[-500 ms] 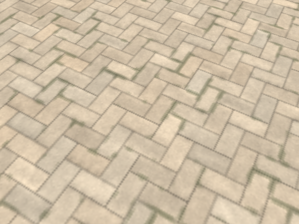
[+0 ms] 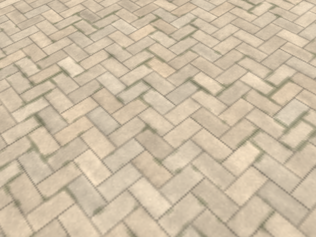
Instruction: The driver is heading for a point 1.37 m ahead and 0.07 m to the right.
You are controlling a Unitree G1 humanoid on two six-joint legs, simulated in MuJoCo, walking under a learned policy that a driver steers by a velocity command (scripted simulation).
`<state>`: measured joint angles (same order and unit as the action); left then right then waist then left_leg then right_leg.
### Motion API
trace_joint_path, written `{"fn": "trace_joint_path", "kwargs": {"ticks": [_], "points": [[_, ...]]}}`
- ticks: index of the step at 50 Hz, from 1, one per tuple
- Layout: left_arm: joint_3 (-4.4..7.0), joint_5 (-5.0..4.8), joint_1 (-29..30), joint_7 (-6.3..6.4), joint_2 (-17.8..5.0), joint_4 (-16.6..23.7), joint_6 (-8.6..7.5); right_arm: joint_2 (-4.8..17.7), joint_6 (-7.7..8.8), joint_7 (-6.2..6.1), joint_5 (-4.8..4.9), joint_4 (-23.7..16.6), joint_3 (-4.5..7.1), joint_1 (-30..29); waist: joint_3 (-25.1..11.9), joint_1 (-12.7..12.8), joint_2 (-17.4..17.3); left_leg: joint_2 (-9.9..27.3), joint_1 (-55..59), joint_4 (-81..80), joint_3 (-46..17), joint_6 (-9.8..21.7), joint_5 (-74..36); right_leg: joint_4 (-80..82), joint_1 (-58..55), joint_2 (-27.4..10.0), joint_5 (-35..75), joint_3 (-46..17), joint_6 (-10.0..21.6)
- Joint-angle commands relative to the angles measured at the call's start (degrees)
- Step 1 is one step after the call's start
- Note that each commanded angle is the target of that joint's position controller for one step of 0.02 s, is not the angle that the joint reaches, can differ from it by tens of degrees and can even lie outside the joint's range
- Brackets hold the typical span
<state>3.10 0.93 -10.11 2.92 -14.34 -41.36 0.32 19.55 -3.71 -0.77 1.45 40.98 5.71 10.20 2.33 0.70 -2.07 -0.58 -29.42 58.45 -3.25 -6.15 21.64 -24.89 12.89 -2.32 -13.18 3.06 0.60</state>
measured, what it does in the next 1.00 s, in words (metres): walks ahead: left foot, then right foot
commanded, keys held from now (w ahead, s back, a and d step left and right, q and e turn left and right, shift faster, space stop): q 0.06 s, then no key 0.30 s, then w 0.58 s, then w+e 0.06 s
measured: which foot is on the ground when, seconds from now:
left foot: up 0.00-0.14, down 0.16-0.60, up 0.62-1.00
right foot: down 0.00-0.18, up 0.20-0.58, down 0.60-1.00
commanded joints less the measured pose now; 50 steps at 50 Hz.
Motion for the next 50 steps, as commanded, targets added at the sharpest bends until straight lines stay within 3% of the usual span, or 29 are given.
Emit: {"fn": "trace_joint_path", "kwargs": {"ticks": [1, 4, 6, 7, 8, 9, 10, 11, 12, 14, 16, 18, 19, 21, 22, 24, 27, 29, 30, 31, 32, 33, 34, 35, 38, 42, 45, 48, 50], "points": [[3.51, -0.24, -0.5, 0.08, -12.3, 3.0, 0.08, 1.7, 0.86, 0.93, -0.08, -7.0, -0.48, -4.7, -5.5, 2.3, 12.1, 2.1, -2.1, -7.7, 3.0, -0.1, 0.9, 5.2, -10.6, -14.2, 24.9, -8.2, 11.9], [4.01, -0.98, -0.3, -0.81, -13.4, 2.7, 0.12, 2.8, 0.49, 1.50, -0.19, -7.7, -0.18, -4.1, -5.8, 2.1, 12.8, 1.3, 4.4, -15.2, 5.9, 1.6, 0.8, 3.9, -8.7, -15.0, 26.3, -6.6, 11.7], [4.00, -2.12, 0.5, -1.30, -13.5, 2.2, -0.01, 2.5, 0.29, 1.78, -0.36, -7.3, -0.03, -2.1, -5.8, 0.5, 12.5, 0.3, 9.2, -24.3, 6.7, 4.0, -3.2, 1.2, -8.0, -14.9, 26.4, -6.3, 10.5], [3.76, -2.80, 1.2, -1.38, -12.9, 1.8, -0.08, 2.4, 0.35, 1.81, -0.54, -6.2, 0.12, 0.5, -6.1, -1.2, 11.6, -0.7, 14.3, -32.5, 7.4, 5.8, -9.9, -1.6, -6.2, -13.9, 24.6, -5.0, 8.7], [3.13, -2.69, -1.7, -1.61, -11.0, 0.3, -0.45, 4.1, 0.41, 1.43, -0.71, -5.7, 0.56, 2.2, -7.0, -1.5, 8.3, -0.1, 22.2, -38.6, 4.7, 7.7, -18.8, -5.5, -1.7, -11.8, 19.1, -2.4, 5.0], [1.82, -0.03, -2.9, -2.05, -7.2, 0.9, -0.85, 9.0, 0.49, 0.53, -0.89, -6.1, 1.58, 4.1, -10.5, -0.4, -4.7, 11.5, 34.0, -37.8, -10.0, 11.2, -39.0, -18.1, 9.6, -7.0, 0.0, 2.8, -0.8], [1.16, 0.86, -0.3, -1.90, -5.7, 3.3, -1.01, 11.1, 1.07, 0.52, -2.42, -7.0, 1.47, 2.6, -10.6, -1.0, -14.7, 23.6, 32.4, -36.3, -21.7, 23.2, -50.0, -27.6, 20.1, -0.6, -25.1, 1.6, -4.4], [2.33, -0.05, 3.0, -1.43, -9.8, 3.1, -0.64, 7.3, 2.21, 0.88, -3.19, -6.7, 0.55, 3.3, -11.6, -4.3, -7.5, 22.5, 28.8, -37.4, -19.4, 26.1, -45.0, -35.6, 19.6, -1.9, -26.0, -4.0, -5.1], [2.70, -1.16, 3.1, -1.38, -10.3, 2.7, -0.21, 5.9, 3.08, 0.97, -3.20, -5.9, -0.13, 1.0, -9.3, -2.7, -6.9, 18.8, 26.3, -37.9, -14.6, 23.6, -40.0, -37.6, 19.6, -2.3, -22.8, -5.1, -4.7], [3.11, -0.76, 1.1, -0.53, -10.5, 0.6, 0.75, 5.0, 3.68, 0.71, -1.80, -5.7, -0.47, -3.9, -6.3, -0.9, -5.8, 14.8, 23.5, -38.8, -10.6, 19.5, -33.8, -36.2, 19.6, -2.5, -15.9, -5.8, -5.2], [2.92, -0.73, -1.3, -0.49, -9.3, -0.5, 0.93, 3.2, 3.77, 0.31, -2.04, -5.0, -1.34, -5.4, -6.7, 0.7, -5.6, 12.6, 20.2, -39.1, -7.4, 19.2, -36.0, -35.5, 14.8, -1.5, -10.7, -5.3, -5.9], [2.20, -0.96, -1.8, -0.62, -7.5, -1.1, 0.81, 2.2, 3.80, 0.11, -2.08, -4.3, -1.64, -6.1, -7.0, 0.6, -5.8, 11.4, 20.5, -39.0, -5.9, 18.7, -33.1, -28.2, 12.3, -1.8, -8.4, -5.0, -6.1], [1.72, -0.88, -1.3, -0.81, -6.7, -1.1, 0.66, 2.0, 3.76, 0.01, -1.90, -3.5, -1.69, -4.9, -7.6, -0.3, -5.6, 10.9, 20.6, -40.2, -6.1, 18.6, -24.6, -23.7, 10.5, -2.0, -7.5, -4.5, -5.9], [1.40, -1.22, 1.4, -1.28, -7.2, -0.3, 0.15, 4.8, 3.52, -0.01, -1.52, -1.8, -0.93, -1.7, -5.4, -2.9, -7.1, 11.7, 20.2, -44.3, -10.3, 19.5, -2.7, -18.7, 10.1, -0.7, -8.6, -2.5, -5.1], [1.61, -1.61, 2.2, -1.46, -8.3, 0.1, -0.24, 6.4, 3.45, 0.02, -1.34, -1.2, -0.48, -0.8, -3.4, -3.6, -8.0, 13.0, 20.1, -46.0, -13.4, 20.0, 4.0, -17.7, 11.4, -0.3, -10.1, -2.1, -4.3], [1.72, -2.13, 2.8, -1.89, -9.2, 0.3, -1.34, 6.8, 3.76, 0.04, -0.93, -0.5, -0.40, 0.1, -0.6, -3.8, -6.9, 14.9, 20.3, -47.6, -17.3, 20.1, 10.0, -14.2, 12.5, -0.5, -11.6, -2.3, -2.3], [1.38, -2.08, -1.1, -2.75, -7.4, -2.0, -3.23, 6.4, 4.17, 0.15, 0.05, -0.1, -0.58, -1.4, -0.1, -0.9, -4.4, 13.8, 16.3, -46.7, -16.0, 19.0, 9.8, -4.8, 4.1, 0.4, -6.0, -0.9, 0.9], [1.60, -1.73, -7.7, -2.98, -7.2, -5.2, -4.14, 4.0, 4.42, 0.39, -0.08, -0.3, -1.27, -3.1, -2.0, 2.5, -2.4, 9.9, 9.5, -41.8, -12.1, 16.3, 8.4, 1.2, -8.8, 0.9, -1.0, -1.2, 2.9], [1.95, -1.70, -13.1, -2.66, -9.0, -6.5, -4.44, 0.4, 4.93, 0.73, -0.73, -1.3, -2.37, -5.5, -3.1, 4.6, 2.2, 6.2, 2.6, -32.1, -7.5, 13.3, 6.4, 4.3, -16.0, -5.3, -4.8, -9.5, 5.1], [3.40, -1.67, -16.1, -2.60, -15.0, -7.2, -4.58, -2.7, 6.05, 0.99, -0.99, -3.7, -2.94, -6.9, -3.2, 4.2, 15.6, -2.3, -8.4, -16.6, 4.0, 9.0, 5.7, 10.6, -20.6, -14.7, -16.4, -26.1, 10.7], [3.43, -1.05, -16.4, -2.84, -14.5, -6.6, -5.06, 2.4, 6.96, 0.84, -0.34, -4.5, -1.74, -9.2, 0.8, 6.1, 15.0, -0.9, -16.2, -6.1, 2.2, 8.2, 12.6, 15.8, -18.8, -21.2, -21.5, -37.3, 16.1], [2.50, -0.89, -13.6, -2.60, -11.6, -5.7, -5.61, 4.1, 7.57, 1.16, 0.59, -3.9, -0.94, -7.4, 2.9, 4.1, 10.8, 2.2, -19.3, -0.6, -1.0, 8.7, 8.6, 15.9, -18.2, -20.0, -23.6, -35.2, 15.5], [2.09, -1.08, -11.6, -2.58, -10.3, -5.0, -5.94, 3.7, 7.80, 1.54, 0.71, -2.6, -0.92, -5.4, 3.0, 2.8, 10.3, 3.3, -20.7, 1.1, -0.8, 9.0, 4.1, 16.2, -18.9, -17.4, -22.1, -31.1, 13.6], [1.95, -1.48, -10.6, -2.65, -10.0, -4.8, -5.99, 3.6, 8.04, 1.77, 0.15, -2.4, -0.82, -5.5, 3.5, 2.6, 9.6, 4.5, -22.2, 0.7, -0.3, 8.9, -0.1, 16.9, -19.5, -16.1, -17.7, -27.6, 12.3], [1.33, -1.11, -11.1, -2.55, -8.8, -4.8, -5.56, 1.2, 8.32, 2.51, -0.65, -2.4, -1.22, -7.4, 2.7, 2.7, 8.0, 5.4, -18.1, -4.4, 2.1, 6.8, -9.9, 18.3, -16.6, -12.0, -1.0, -17.4, 10.4], [1.54, -1.28, -12.4, -2.18, -10.2, -5.2, -5.00, -1.7, 8.33, 3.09, -0.50, -3.7, -2.50, -11.8, 3.1, 4.0, 8.2, 3.8, -8.9, -18.0, 5.1, 4.8, -19.7, 18.9, -10.1, -8.5, 8.7, -8.3, 9.5], [1.89, -1.79, -14.9, -2.21, -11.5, -6.3, -4.81, -1.3, 8.45, 3.65, -0.15, -4.9, -2.70, -14.9, 4.5, 4.8, 8.4, 2.8, -4.6, -24.1, 5.5, 5.4, -22.4, 19.2, -9.3, -10.2, 9.2, -7.6, 9.6], [2.27, -2.52, -15.0, -2.22, -11.9, -7.2, -4.36, 0.8, 8.77, 4.07, 0.00, -5.5, -2.23, -14.9, 5.0, 2.9, 8.5, 2.8, -2.8, -27.6, 4.0, 7.9, -19.9, 16.7, -13.2, -13.1, 14.4, -8.5, 8.6], [2.64, -2.46, -13.6, -2.07, -13.2, -7.2, -3.80, 3.4, 9.01, 3.66, -0.24, -4.3, -0.93, -8.3, 0.5, -1.9, 9.2, 0.3, 7.1, -28.9, 5.3, 9.9, -16.9, 8.3, -14.4, -12.7, 32.2, -7.8, 7.2]]}}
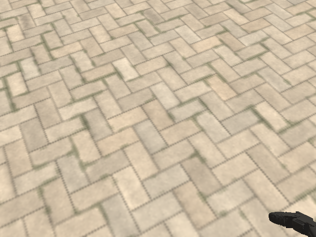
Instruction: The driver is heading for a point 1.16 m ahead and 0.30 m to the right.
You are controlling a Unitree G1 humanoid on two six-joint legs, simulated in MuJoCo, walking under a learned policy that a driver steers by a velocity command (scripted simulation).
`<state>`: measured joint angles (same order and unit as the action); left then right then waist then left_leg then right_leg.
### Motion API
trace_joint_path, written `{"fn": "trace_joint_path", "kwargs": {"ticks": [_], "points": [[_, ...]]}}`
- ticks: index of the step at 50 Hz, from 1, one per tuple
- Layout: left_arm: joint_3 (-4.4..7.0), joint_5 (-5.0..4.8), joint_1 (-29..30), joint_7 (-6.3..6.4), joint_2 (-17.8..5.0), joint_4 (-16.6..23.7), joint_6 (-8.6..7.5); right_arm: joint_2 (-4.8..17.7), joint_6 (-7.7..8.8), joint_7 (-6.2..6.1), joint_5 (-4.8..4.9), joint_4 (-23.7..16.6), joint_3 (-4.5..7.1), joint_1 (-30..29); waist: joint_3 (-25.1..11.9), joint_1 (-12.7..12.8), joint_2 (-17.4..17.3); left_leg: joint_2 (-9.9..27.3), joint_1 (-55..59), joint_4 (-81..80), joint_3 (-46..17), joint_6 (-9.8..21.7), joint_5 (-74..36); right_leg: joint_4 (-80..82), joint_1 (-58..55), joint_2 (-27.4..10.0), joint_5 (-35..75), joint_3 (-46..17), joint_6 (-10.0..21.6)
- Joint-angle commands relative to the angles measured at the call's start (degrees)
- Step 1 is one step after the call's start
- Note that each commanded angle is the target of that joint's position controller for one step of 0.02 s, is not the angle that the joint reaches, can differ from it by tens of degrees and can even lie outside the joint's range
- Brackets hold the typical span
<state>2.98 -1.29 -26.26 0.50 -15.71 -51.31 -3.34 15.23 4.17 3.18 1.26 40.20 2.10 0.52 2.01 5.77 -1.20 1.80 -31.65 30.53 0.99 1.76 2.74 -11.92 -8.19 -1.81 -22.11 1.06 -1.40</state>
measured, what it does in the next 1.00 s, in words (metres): walks ahead, turning right: left foot, then right foot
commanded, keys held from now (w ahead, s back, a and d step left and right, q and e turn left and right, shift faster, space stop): w+e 0.76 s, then w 0.24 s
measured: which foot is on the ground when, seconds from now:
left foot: up 0.00-0.02, down 0.04-0.60, up 0.62-1.00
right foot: down 0.00-0.04, up 0.06-0.56, down 0.58-1.00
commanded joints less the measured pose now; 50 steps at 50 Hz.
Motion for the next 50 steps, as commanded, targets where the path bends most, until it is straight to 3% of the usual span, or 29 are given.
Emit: {"fn": "trace_joint_path", "kwargs": {"ticks": [1, 2, 3, 4, 5, 6, 7, 9, 11, 13, 18, 23, 24, 26, 27, 28, 29, 30, 31, 32, 33, 34, 35, 36, 39, 44, 47, 50], "points": [[2.42, 0.08, 2.9, 0.46, -11.1, 2.9, 0.17, 10.0, 1.02, -0.94, 0.04, -0.7, 4.09, 10.8, -5.1, -11.7, 7.5, -3.3, 22.1, -1.5, 2.0, 3.5, 2.0, -15.4, 10.0, -10.4, 47.2, -3.8, 7.7], [1.29, 1.24, 2.9, 0.53, -8.5, 4.2, 0.17, 13.4, 0.70, -1.81, -0.41, 1.5, 5.27, 21.7, -14.0, -16.1, 3.6, 5.3, 40.6, 1.0, -6.9, 6.1, 4.6, -32.1, 21.7, -7.6, 34.5, -2.7, 5.5], [-1.10, 0.69, -5.3, 0.35, 0.8, 5.6, -0.69, 18.9, 0.50, -1.82, -1.71, 2.7, 6.06, 24.9, -24.0, -11.0, -14.9, 21.0, 57.0, -6.9, -35.6, 14.3, 22.2, -53.7, 41.1, 3.3, -5.3, -2.7, 2.0], [0.30, -1.17, -2.5, 0.16, -5.5, 4.6, -1.72, 13.1, 0.70, -1.72, -1.47, 2.3, 4.55, 23.6, -22.9, -12.9, -13.3, 21.4, 52.5, -15.3, -44.1, 14.1, 31.2, -61.8, 46.1, 2.3, -9.9, -10.1, 2.3], [1.55, -2.42, 3.2, 0.06, -9.2, 6.5, -2.01, 10.0, 0.90, -1.92, -1.15, 2.3, 3.55, 19.3, -12.9, -12.3, -10.4, 19.9, 45.3, -15.9, -34.6, 11.3, 30.0, -64.0, 50.5, -0.5, -5.8, -8.9, 2.9], [1.52, -1.85, 6.3, 0.31, -8.9, 7.2, -2.12, 8.4, 1.10, -2.05, -1.09, 2.3, 3.09, 15.7, -8.2, -10.7, -6.2, 18.0, 37.8, -16.5, -27.0, 9.9, 22.6, -62.4, 49.4, -3.4, -0.9, -7.4, 3.4], [1.73, -0.79, 7.5, 0.50, -8.1, 7.2, -1.92, 6.7, 1.41, -1.99, -1.50, 2.5, 2.76, 12.9, -5.4, -8.9, -4.4, 15.8, 31.2, -17.8, -21.1, 9.0, 15.8, -59.6, 46.9, -5.2, 2.9, -7.4, 3.4], [1.87, -0.83, 5.0, 0.35, -5.9, 6.2, -0.29, 4.7, 2.33, -1.92, -2.25, 3.2, 2.49, 9.9, -3.9, -5.9, -5.6, 13.3, 24.7, -21.0, -12.9, 8.4, 9.2, -57.0, 41.3, -7.1, 6.6, -8.1, 3.4], [1.71, -0.80, 5.6, 0.36, -4.1, 6.7, 1.13, 5.0, 3.15, -1.99, -1.87, 4.3, 2.75, 9.3, -1.4, -4.9, -3.8, 13.4, 21.7, -23.5, -7.9, 9.1, 4.9, -55.1, 41.9, -7.6, 7.7, -7.9, 2.8], [1.74, -0.38, 8.3, 0.48, -3.9, 8.1, 1.79, 6.2, 3.44, -2.27, -2.01, 5.3, 3.17, 9.5, 0.7, -4.8, -2.2, 13.4, 21.5, -24.8, -4.1, 9.4, 2.1, -51.8, 45.6, -7.6, 11.7, -8.5, 2.2], [1.00, 0.00, 16.4, -1.31, -3.0, 10.9, 0.83, 8.5, 2.70, -3.23, -1.96, 6.3, 3.57, 11.1, 3.0, -7.3, -0.2, 11.5, 24.4, -25.7, 5.5, 8.2, -3.6, -35.0, 46.4, -6.2, 25.4, -4.4, 1.8], [0.19, -0.09, 25.5, -3.36, -2.3, 15.8, 0.60, 10.8, 0.48, -3.55, -0.80, 8.2, 4.24, 17.0, 5.2, -10.8, 0.8, 14.2, 35.5, -22.2, 9.3, 7.3, -9.9, -25.5, 50.0, -4.8, 23.3, 0.2, 3.8], [0.31, -0.11, 26.0, -3.73, -2.7, 16.7, 0.61, 11.2, -0.09, -3.59, -0.52, 8.3, 4.37, 17.2, 4.9, -10.4, 0.3, 14.6, 37.4, -20.3, 10.0, 6.8, -14.3, -24.5, 49.6, -4.0, 21.1, 1.2, 4.5], [1.23, -0.13, 24.1, -4.10, -4.5, 17.6, 0.88, 12.9, -1.05, -3.93, -0.16, 7.9, 4.78, 16.3, 1.5, -8.0, -2.2, 14.7, 39.9, -13.3, 11.6, 5.6, -33.6, -24.2, 43.8, -0.4, 15.4, 4.4, 6.5], [2.13, -0.19, 20.3, -4.05, -6.1, 17.1, 1.13, 13.6, -1.58, -4.16, 0.03, 7.5, 4.98, 15.8, -1.4, -5.5, -3.5, 14.5, 40.3, -6.8, 12.2, 5.0, -42.7, -24.6, 38.5, 2.0, 12.3, 5.8, 7.9], [3.56, -0.35, 13.1, -3.70, -8.6, 15.7, 1.33, 14.0, -2.04, -4.36, 0.22, 7.2, 5.01, 15.0, -5.3, -1.3, -3.8, 13.4, 37.8, 3.3, 12.9, 4.0, -45.9, -23.2, 28.9, 4.5, 11.6, 6.5, 9.7], [5.59, -0.39, 3.1, -2.75, -12.1, 13.2, 1.74, 13.0, -1.93, -4.59, 0.11, 6.6, 4.45, 14.3, -10.2, 4.0, -1.7, 11.2, 28.5, 17.8, 13.6, 1.6, -37.9, -19.5, 12.6, 5.1, 14.5, 3.5, 12.1], [7.13, -0.54, 0.6, -1.65, -18.8, 12.4, 2.10, 5.6, -0.91, -4.16, -2.11, 3.8, 2.26, 18.6, -14.9, 0.1, 12.3, 3.1, 3.5, 39.4, 12.7, -2.1, 6.0, -18.3, -8.3, -9.0, 9.6, -22.6, 20.1], [6.20, -0.09, 1.3, -2.10, -17.9, 14.9, 1.01, 4.9, 1.64, -3.34, -1.46, 2.4, 1.23, 17.4, -24.0, -0.8, 11.7, -5.1, -8.4, 50.6, -2.0, -2.8, 32.3, -7.8, -16.3, -17.7, 1.8, -50.1, 27.7], [4.77, 0.44, 2.2, -2.54, -13.3, 14.6, 0.17, 9.6, 3.20, -2.59, 0.95, 0.5, 2.49, 9.9, -18.8, 1.9, 6.4, -1.7, -14.3, 51.3, -6.8, -1.4, 27.8, -4.4, -13.6, -16.6, 3.2, -44.0, 23.8], [4.28, 0.41, 4.8, -2.56, -11.7, 14.5, -0.40, 9.1, 4.07, -2.45, 1.41, -0.4, 2.18, 8.1, -11.7, -0.1, 4.5, 0.8, -14.8, 46.9, -6.3, -0.3, 22.7, -4.4, -5.5, -14.4, 7.4, -35.8, 21.6], [3.79, 0.25, 9.0, -2.46, -10.0, 15.0, -0.58, 8.7, 4.31, -2.89, 0.14, 0.4, 2.20, 8.6, -7.7, -3.1, 0.7, 3.2, -11.7, 41.4, -6.1, -0.4, 19.2, -4.3, 3.0, -11.7, 13.2, -29.4, 19.6], [3.12, 0.71, 11.9, -2.20, -8.0, 16.0, -0.66, 9.4, 3.82, -3.12, -0.84, 1.1, 2.67, 9.7, -5.8, -5.2, 1.5, 4.7, -7.5, 37.4, -6.3, -0.9, 16.7, -3.3, 9.2, -9.7, 18.6, -24.9, 18.6], [2.88, 1.21, 13.2, -1.96, -7.6, 16.8, -0.69, 9.5, 3.00, -2.99, -1.13, 1.2, 2.86, 10.8, -5.3, -6.5, 2.8, 5.2, -4.4, 35.7, -6.4, -1.5, 15.2, -2.1, 13.1, -8.7, 21.2, -23.4, 18.5], [3.20, 0.79, 12.5, -0.97, -9.0, 16.4, -1.01, 7.3, 1.34, -3.08, -2.08, 0.9, 2.37, 10.6, -4.2, -7.2, 2.6, 4.7, -2.5, 28.4, -4.4, -4.7, 11.0, -0.5, 19.4, -6.9, 28.1, -17.9, 18.9], [3.02, 0.67, 8.4, 0.08, -9.4, 14.1, -0.73, 4.3, 1.57, -2.36, -1.58, -1.1, 0.73, 0.8, -1.8, -2.4, 5.6, 2.0, 1.8, 6.6, -2.4, -6.0, -8.7, -0.3, 22.5, -3.4, 20.9, -11.2, 14.4], [3.10, 0.40, 5.7, -0.15, -10.0, 12.2, -0.75, 5.8, 2.14, -1.65, -0.73, -2.2, 0.98, -2.7, -0.3, -0.8, 6.1, 1.4, 1.6, 1.8, -3.1, -4.6, -10.1, -1.7, 18.9, -6.2, 17.0, -13.9, 14.1], [3.18, 0.41, 4.8, 0.03, -10.0, 11.0, -0.27, 7.5, 2.73, -1.01, -0.82, -2.8, 1.62, -2.5, 0.4, -1.7, 7.0, 1.2, 0.4, -1.1, -3.8, -1.9, -4.3, -5.2, 12.7, -9.7, 19.0, -17.1, 13.2]]}}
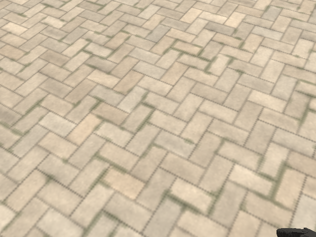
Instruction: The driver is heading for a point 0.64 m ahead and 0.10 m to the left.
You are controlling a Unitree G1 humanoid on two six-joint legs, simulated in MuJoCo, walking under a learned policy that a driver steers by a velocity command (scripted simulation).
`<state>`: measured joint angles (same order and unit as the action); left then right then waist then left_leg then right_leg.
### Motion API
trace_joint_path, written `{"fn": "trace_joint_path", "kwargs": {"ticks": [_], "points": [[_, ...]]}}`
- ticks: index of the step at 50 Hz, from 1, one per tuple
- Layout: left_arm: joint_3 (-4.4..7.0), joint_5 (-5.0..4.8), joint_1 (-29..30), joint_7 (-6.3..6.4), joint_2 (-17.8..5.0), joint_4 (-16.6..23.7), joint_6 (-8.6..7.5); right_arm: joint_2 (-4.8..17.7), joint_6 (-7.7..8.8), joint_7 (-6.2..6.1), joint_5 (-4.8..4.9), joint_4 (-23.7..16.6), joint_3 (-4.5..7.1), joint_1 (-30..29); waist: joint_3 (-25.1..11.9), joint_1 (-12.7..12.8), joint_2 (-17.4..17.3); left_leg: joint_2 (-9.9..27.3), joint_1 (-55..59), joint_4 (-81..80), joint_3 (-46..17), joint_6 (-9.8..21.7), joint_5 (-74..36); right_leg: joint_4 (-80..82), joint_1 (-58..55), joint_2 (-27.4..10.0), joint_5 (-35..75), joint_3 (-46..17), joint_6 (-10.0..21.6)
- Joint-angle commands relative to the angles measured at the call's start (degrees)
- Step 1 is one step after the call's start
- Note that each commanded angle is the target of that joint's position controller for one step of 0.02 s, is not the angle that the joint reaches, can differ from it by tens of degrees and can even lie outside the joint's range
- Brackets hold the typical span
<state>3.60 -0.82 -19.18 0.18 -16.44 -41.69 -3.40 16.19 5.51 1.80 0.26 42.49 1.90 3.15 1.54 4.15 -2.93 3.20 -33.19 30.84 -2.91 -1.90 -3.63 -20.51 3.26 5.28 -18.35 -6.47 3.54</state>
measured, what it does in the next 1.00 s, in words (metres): walks ahead: left foot, then right foot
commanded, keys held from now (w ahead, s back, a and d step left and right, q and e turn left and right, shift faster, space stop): w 0.56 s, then w+q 0.16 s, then no key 0.28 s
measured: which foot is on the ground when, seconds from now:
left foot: up 0.00-0.06, down 0.08-0.60, up 0.62-1.00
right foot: down 0.00-0.10, up 0.12-0.58, down 0.60-1.00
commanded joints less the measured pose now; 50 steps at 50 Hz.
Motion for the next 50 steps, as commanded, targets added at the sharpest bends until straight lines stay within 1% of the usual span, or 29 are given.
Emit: {"fn": "trace_joint_path", "kwargs": {"ticks": [1, 2, 3, 4, 5, 6, 7, 8, 9, 11, 13, 16, 20, 23, 26, 28, 29, 30, 31, 32, 33, 34, 35, 36, 39, 41, 43, 45, 50], "points": [[2.64, 0.00, -2.1, 0.41, -9.3, 1.1, 0.04, 7.0, 1.52, 0.46, 0.18, -4.9, 2.03, -3.8, 0.9, -0.9, 9.5, -0.5, 3.0, -1.8, 0.5, 2.7, 4.7, 2.2, -0.2, -17.5, 17.9, -10.2, 7.8], [2.64, 0.00, -1.2, 0.43, -9.3, 1.1, 0.33, 7.6, 1.69, 0.43, 0.15, -4.2, 2.41, -1.0, 0.0, -2.7, 9.9, -1.4, 6.6, -3.1, 1.8, 3.9, 6.5, -0.6, -0.8, -17.1, 23.3, -9.9, 6.9], [2.21, 0.18, -0.7, 0.42, -8.3, 1.3, 0.57, 9.1, 1.85, 0.16, -0.10, -2.4, 3.37, 4.9, -3.5, -5.7, 8.9, -2.6, 14.7, -4.4, 3.1, 5.5, 6.2, -7.8, -0.5, -14.2, 31.3, -7.8, 5.6], [1.18, 0.81, -0.8, 0.48, -6.1, 2.2, 0.70, 11.7, 2.00, -0.14, -0.78, -1.1, 4.20, 13.6, -11.6, -9.4, 5.5, 3.5, 28.9, -2.3, -2.9, 8.8, 4.9, -21.6, 5.4, -10.7, 27.5, -4.7, 3.6], [0.01, -0.01, -8.5, 0.50, -2.2, 2.8, -0.07, 16.9, 1.52, -0.14, -1.36, 0.4, 5.65, 20.2, -19.8, -7.8, -9.5, 15.8, 49.8, -5.7, -27.4, 17.9, 15.7, -43.4, 25.9, -1.7, 6.8, 0.9, -1.5], [-0.05, -0.48, -7.9, 0.49, -4.2, 2.7, -0.72, 12.8, 1.31, 0.56, 0.23, 1.6, 4.65, 22.1, -20.1, -9.0, -13.2, 18.5, 52.9, -14.5, -42.3, 19.5, 29.7, -51.1, 36.4, -0.4, -14.7, -3.1, -2.1], [1.03, -1.45, -2.3, 0.30, -8.3, 3.4, -0.94, 9.4, 1.09, 0.39, 0.81, 1.2, 3.59, 18.6, -11.4, -9.5, -6.9, 17.5, 46.8, -15.3, -35.9, 16.9, 35.2, -54.8, 41.4, -3.9, -11.0, -3.7, -1.5], [0.90, -1.03, 2.2, 0.28, -8.4, 4.4, -1.08, 8.0, 0.61, 0.13, 0.26, 0.3, 3.04, 14.9, -6.7, -8.6, -2.3, 15.3, 39.5, -15.7, -28.4, 15.0, 31.4, -53.4, 41.0, -6.9, -6.3, -0.9, -1.2], [0.91, -0.06, 4.8, 0.22, -7.8, 5.1, -1.25, 6.8, 0.33, 0.09, -0.29, 0.1, 2.53, 12.4, -2.7, -7.5, -0.4, 13.0, 32.7, -17.3, -23.3, 14.8, 25.6, -49.6, 40.1, -8.8, -2.7, 0.3, -1.2], [0.99, 0.31, 3.5, 0.02, -6.2, 4.6, -0.91, 5.3, 0.60, -0.07, -0.92, 0.0, 1.84, 10.5, -1.8, -5.0, -2.6, 9.7, 26.5, -19.7, -17.0, 14.2, 16.5, -44.6, 34.7, -11.3, 1.7, 0.7, -1.7], [0.60, 0.37, 2.6, 0.04, -4.5, 4.2, -0.48, 6.1, 0.97, -0.29, -0.34, 0.8, 2.01, 11.2, -2.0, -4.3, -2.8, 9.0, 25.1, -21.2, -12.7, 15.1, 9.7, -41.3, 34.1, -11.8, 3.2, 2.0, -2.6], [0.04, 0.80, 7.5, 0.17, -3.3, 5.9, -0.61, 8.1, 0.80, -0.89, 0.05, 2.0, 2.53, 12.9, -0.8, -5.3, -0.8, 8.5, 26.0, -22.7, -8.0, 15.4, 1.5, -32.0, 36.9, -12.4, 10.3, 3.1, -4.3], [-0.71, 0.42, 14.9, -0.68, -1.5, 7.4, -1.43, 8.9, -0.02, -1.36, 0.69, 3.6, 2.50, 16.2, 0.4, -8.1, -0.6, 6.1, 26.7, -22.8, -2.4, 13.2, -0.7, -17.4, 33.2, -10.4, 22.1, 5.5, -4.5], [-0.81, -0.13, 19.9, -1.65, -1.5, 8.9, -1.93, 9.4, -0.82, -1.49, 0.89, 5.3, 2.50, 19.6, 1.8, -9.9, -0.5, 7.9, 30.2, -21.8, -2.8, 13.1, -0.2, -12.1, 32.8, -9.1, 24.0, 6.1, -3.9], [-0.56, -0.24, 22.1, -2.67, -2.3, 10.2, -2.35, 10.0, -1.95, -1.82, 1.02, 6.5, 2.79, 20.9, 2.4, -9.2, -1.0, 10.6, 36.3, -18.5, -3.7, 12.2, -4.6, -8.8, 33.7, -8.3, 18.9, 5.8, -1.9], [0.18, -0.02, 18.7, -2.85, -4.1, 9.5, -2.45, 11.1, -2.46, -2.15, 1.01, 6.6, 3.17, 19.8, -0.1, -6.4, -2.2, 10.9, 38.4, -13.5, -3.2, 11.0, -16.2, -7.6, 27.6, -6.5, 14.7, 7.0, -0.1], [1.16, 0.27, 12.9, -2.56, -5.8, 8.0, -2.51, 11.2, -2.73, -2.23, 1.11, 6.5, 3.14, 19.0, -3.7, -2.8, -2.1, 9.3, 36.8, -6.5, -2.2, 10.0, -24.6, -5.8, 18.2, -4.9, 15.3, 8.2, 1.4], [2.48, 0.65, 3.8, -1.94, -8.7, 5.7, -2.47, 9.9, -2.75, -2.29, 0.72, 5.8, 2.51, 18.4, -10.2, 1.6, -1.1, 6.5, 30.3, 4.5, -0.7, 8.4, -22.9, -6.8, 3.0, -7.1, 17.8, 6.5, 3.6], [3.68, 1.99, -4.9, -1.29, -13.8, 4.7, -2.22, 5.2, -1.97, -2.07, -0.43, 3.8, 0.95, 21.2, -20.0, 2.7, 7.8, 0.4, 10.7, 25.3, 1.8, 5.2, -2.6, -9.5, -20.3, -21.5, 17.4, -11.3, 9.6], [3.43, 1.27, -6.7, -1.46, -13.1, 3.7, -1.81, 1.8, -0.93, -1.72, 0.07, 4.5, -0.25, 26.0, -26.8, 1.3, 18.4, -6.0, -3.3, 38.6, -2.4, 3.7, 37.4, -2.3, -29.2, -30.1, 7.4, -31.8, 14.5], [2.16, 0.86, -5.5, -1.17, -8.4, 3.7, -1.60, 8.4, -0.48, -1.46, 1.87, 4.2, 1.61, 20.5, -19.7, 3.1, 12.1, -2.9, -8.6, 43.3, -5.8, 4.1, 35.8, 0.4, -23.7, -27.7, 0.8, -28.2, 11.7], [1.61, 0.53, -1.3, -0.93, -7.2, 3.7, -1.58, 9.5, -0.30, -1.40, 2.55, 2.5, 2.09, 15.7, -11.2, 1.9, 10.1, -0.4, -10.3, 42.3, -3.8, 4.1, 30.2, 2.5, -14.8, -26.0, 3.1, -19.6, 9.8], [1.17, 0.89, 2.2, -1.00, -5.9, 3.6, -1.75, 8.7, -0.40, -1.58, 1.89, 2.2, 2.12, 13.6, -7.0, 0.1, 7.0, 1.7, -8.3, 39.7, -2.9, 3.8, 25.6, 4.9, -7.0, -23.7, 6.5, -14.2, 8.8], [0.80, 1.19, 4.8, -1.19, -4.4, 3.5, -2.17, 8.0, -1.02, -1.69, 1.42, 2.4, 2.44, 14.0, -4.2, -1.9, 7.5, 3.2, -5.7, 37.3, -3.1, 3.4, 22.4, 7.3, -1.4, -21.6, 9.5, -9.4, 8.1], [0.74, 1.83, 8.4, -1.64, -3.9, 1.9, -3.58, 4.4, -3.22, -2.30, 0.97, 3.6, 2.25, 17.7, -2.1, -6.1, 7.6, 2.8, 1.8, 34.2, -2.5, 1.2, 21.0, 9.4, 7.9, -19.5, 33.9, 0.2, 9.0], [1.07, 1.88, 9.2, -1.35, -5.0, 0.5, -3.79, 3.3, -3.73, -2.58, 0.14, 2.6, 2.03, 16.2, -1.4, -7.1, 7.3, 2.2, 1.3, 28.2, -1.9, 0.0, 17.3, 9.1, 9.4, -18.7, 44.2, 5.1, 9.2], [1.07, 1.63, 9.8, -0.67, -5.5, -0.4, -3.19, 1.9, -3.41, -2.08, -0.46, 1.8, 1.34, 13.4, -1.9, -6.6, 7.3, 2.1, 4.1, 17.9, 0.1, 0.0, 9.4, 8.9, 9.9, -16.1, 45.0, 9.7, 8.1], [1.17, 1.40, 7.6, -0.08, -6.4, -1.9, -2.42, 1.1, -2.87, -1.24, -0.55, 0.8, 0.76, 8.7, -2.7, -4.3, 7.0, 1.1, 6.6, 9.7, 1.9, 0.2, 2.6, 8.5, 8.2, -15.4, 44.3, 10.9, 7.6], [1.61, -0.04, 6.1, 0.30, -8.3, -5.5, -0.48, 4.2, -2.58, -0.51, -0.96, -0.8, 1.56, 5.4, -4.0, -4.1, 7.4, -0.5, 9.0, 1.0, 1.5, 2.9, 4.9, 1.5, 1.0, -18.6, 40.8, 7.7, 6.3]]}}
